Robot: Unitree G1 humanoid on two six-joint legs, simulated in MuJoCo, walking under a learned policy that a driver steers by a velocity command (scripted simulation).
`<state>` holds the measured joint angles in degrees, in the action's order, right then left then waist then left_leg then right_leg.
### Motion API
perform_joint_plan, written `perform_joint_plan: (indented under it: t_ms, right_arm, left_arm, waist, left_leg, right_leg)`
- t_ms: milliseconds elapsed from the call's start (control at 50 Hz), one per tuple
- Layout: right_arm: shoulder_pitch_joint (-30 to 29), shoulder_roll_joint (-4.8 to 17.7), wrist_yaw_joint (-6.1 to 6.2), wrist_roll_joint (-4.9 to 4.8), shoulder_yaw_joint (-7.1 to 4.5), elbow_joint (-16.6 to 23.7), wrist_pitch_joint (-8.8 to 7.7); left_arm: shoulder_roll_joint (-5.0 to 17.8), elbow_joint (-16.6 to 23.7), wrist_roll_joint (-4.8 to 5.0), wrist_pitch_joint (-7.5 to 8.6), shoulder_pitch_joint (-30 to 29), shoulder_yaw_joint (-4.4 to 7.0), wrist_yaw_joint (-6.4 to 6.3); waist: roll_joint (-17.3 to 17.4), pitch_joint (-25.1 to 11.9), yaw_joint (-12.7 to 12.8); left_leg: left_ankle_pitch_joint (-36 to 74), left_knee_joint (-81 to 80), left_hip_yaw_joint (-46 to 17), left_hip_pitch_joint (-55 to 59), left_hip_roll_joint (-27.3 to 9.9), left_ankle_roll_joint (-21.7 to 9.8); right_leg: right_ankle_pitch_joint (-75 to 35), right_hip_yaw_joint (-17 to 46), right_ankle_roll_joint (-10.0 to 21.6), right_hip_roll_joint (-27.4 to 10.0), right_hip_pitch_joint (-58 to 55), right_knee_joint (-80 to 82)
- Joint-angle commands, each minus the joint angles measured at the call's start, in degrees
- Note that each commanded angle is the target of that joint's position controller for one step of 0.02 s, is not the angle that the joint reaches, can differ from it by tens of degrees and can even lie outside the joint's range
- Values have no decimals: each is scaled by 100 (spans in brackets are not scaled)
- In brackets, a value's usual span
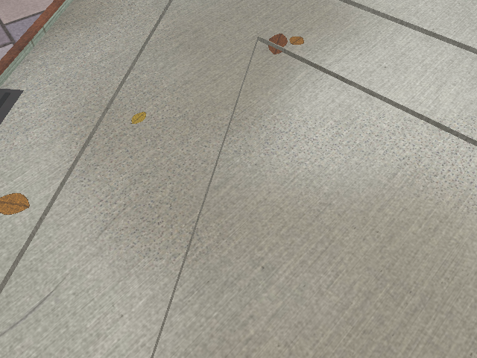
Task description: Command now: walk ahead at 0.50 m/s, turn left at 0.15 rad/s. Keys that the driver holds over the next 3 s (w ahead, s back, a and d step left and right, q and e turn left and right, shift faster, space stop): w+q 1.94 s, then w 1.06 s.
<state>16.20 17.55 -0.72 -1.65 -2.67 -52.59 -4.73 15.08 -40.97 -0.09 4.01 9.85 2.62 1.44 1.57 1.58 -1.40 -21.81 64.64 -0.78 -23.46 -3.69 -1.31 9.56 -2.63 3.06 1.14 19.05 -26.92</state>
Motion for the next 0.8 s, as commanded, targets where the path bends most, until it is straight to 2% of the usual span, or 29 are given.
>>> perform_joint_plan:
  t_ms: [20,60,100,160,200,260,300,320,360,380,400,420,440,460,480,500,520,540,580,600,640,700,760,800]
  right_arm:
    - [84,422,20,-13,-130,300,63]
    - [-22,307,44,-7,-127,353,172]
    - [-289,294,50,17,-147,455,196]
    - [-640,231,-30,56,-135,571,152]
    - [-1046,137,-95,78,-82,716,136]
    - [-1553,59,-184,78,-21,991,134]
    - [-1742,80,-256,74,-18,1177,141]
    - [-1762,117,-295,67,-33,1259,143]
    - [-1491,293,-335,57,-126,1329,170]
    - [-1011,453,-330,42,-224,1260,189]
    - [-147,728,-280,24,-392,1064,196]
    - [760,1224,-153,21,-590,886,253]
    - [641,1717,-108,-28,-654,914,242]
    - [835,1277,-110,27,-521,1041,190]
    - [636,997,-103,74,-453,1031,139]
    - [267,841,-101,50,-411,1100,107]
    - [-117,648,-92,56,-358,1192,105]
    - [-320,531,-63,130,-308,1303,99]
    - [-407,568,-16,124,-316,1378,100]
    - [-356,649,19,113,-338,1379,94]
    - [-202,821,99,85,-392,1357,105]
    - [55,840,161,47,-408,1316,176]
    - [377,820,178,15,-407,1224,231]
    - [443,767,199,10,-400,1216,259]
  left_arm:
    - [586,136,-52,170,217,196,-1]
    - [651,9,-74,256,227,232,-29]
    - [702,-120,-116,280,338,258,-85]
    - [766,-229,-99,278,352,263,-147]
    - [841,-323,-73,261,469,278,-189]
    - [932,-533,-15,172,804,317,-225]
    - [982,-633,34,66,925,343,-240]
    - [1023,-649,56,10,910,357,-256]
    - [1190,-607,76,-86,787,400,-317]
    - [1254,-583,74,-145,734,415,-352]
    - [1255,-552,88,-186,641,400,-381]
    - [1130,-447,14,-134,703,334,-396]
    - [227,-195,-152,63,1283,64,-254]
    - [638,-141,63,319,680,106,-153]
    - [871,46,260,448,134,171,-101]
    - [821,73,202,504,42,150,-129]
    - [851,32,43,495,-8,192,-175]
    - [898,30,-18,428,97,235,-184]
    - [784,49,-64,288,246,237,-185]
    - [700,85,-81,238,181,214,-193]
    - [547,238,-99,199,-235,154,-201]
    - [392,395,-62,228,-870,83,-140]
    - [511,555,40,267,-1281,112,-77]
    - [684,585,56,308,-1259,177,-38]
  waist:
    - [-729,-363,96]
    - [-622,-194,33]
    - [-492,-58,80]
    - [-455,44,166]
    - [-386,179,332]
    - [-295,355,550]
    - [-342,372,579]
    - [-395,338,530]
    - [-633,2,280]
    - [-727,-302,-3]
    - [-642,-743,-481]
    - [-72,-1286,-842]
    - [1341,-1708,-113]
    - [669,-2241,-562]
    - [405,-1462,-626]
    - [-44,-971,-365]
    - [-194,-611,-134]
    - [-75,-513,73]
    - [-8,-413,253]
    - [-13,-344,257]
    - [27,-211,147]
    - [228,-192,-139]
    - [348,-180,-304]
    - [428,-205,-231]
  left_leg:
    - [626,65,-390,-1229,-497,18]
    - [993,-155,-506,-1375,-459,100]
    - [1533,-620,-673,-1697,-390,161]
    - [2505,-1615,-531,-1615,-272,164]
    - [2866,-2168,-248,-1487,-225,134]
    - [2753,-2684,-53,-1689,-179,11]
    - [2274,-2847,118,-1834,-108,-106]
    - [1974,-2905,235,-1766,-35,-187]
    - [1347,-2886,612,-1097,327,-395]
    - [1105,-2886,754,-454,557,-527]
    - [1380,-3252,758,785,783,-731]
    - [1529,-3438,-387,2557,162,-1076]
    - [804,-3837,-3579,4460,-1263,-2189]
    - [303,-4583,-4581,4777,-1502,-2296]
    - [635,-4723,-3727,4250,-1341,-2012]
    - [1099,-4744,-3063,3392,-1101,-1813]
    - [1704,-4832,-2580,2573,-898,-1691]
    - [2212,-4956,-2316,2032,-774,-1673]
    - [2717,-5128,-2016,1477,-651,-1691]
    - [2938,-5173,-1822,1240,-580,-1676]
    - [3029,-5205,-1485,935,-363,-1524]
    - [2520,-5050,-1220,727,-27,-1186]
    - [1993,-4832,-1598,981,-165,-1065]
    - [1764,-4494,-1992,1380,-327,-982]
  right_leg:
    - [-493,1544,940,-1530,-1206,1711]
    - [-833,1087,956,-1524,-1028,1934]
    - [-1081,722,919,-1522,-1127,2022]
    - [-1258,83,732,-1369,-1203,2100]
    - [-1278,-213,652,-1365,-1265,2171]
    - [-1531,-442,609,-1545,-1882,2015]
    - [-2045,-541,564,-1689,-2393,1712]
    - [-2596,-612,513,-1737,-2562,1487]
    - [-4618,-778,370,-1741,-2729,718]
    - [-5416,-849,285,-1691,-2686,-11]
    - [-5381,-983,113,-1491,-2253,-1162]
    - [-3629,-988,-146,-1243,-877,-2875]
    - [2096,-441,-517,32,1824,-4840]
    - [2442,800,-393,66,2499,-5408]
    - [1897,843,-262,-226,2903,-5253]
    - [1402,797,-209,-482,2715,-4727]
    - [1175,757,-263,-634,2349,-4240]
    - [1015,798,-318,-736,1926,-4023]
    - [924,710,-493,-765,1636,-3545]
    - [768,628,-583,-742,1599,-3251]
    - [56,512,-716,-624,1548,-2404]
    - [-1213,439,-737,-295,1054,-1027]
    - [-1460,543,-691,-116,841,-423]
    - [-1153,705,-574,-110,770,-144]
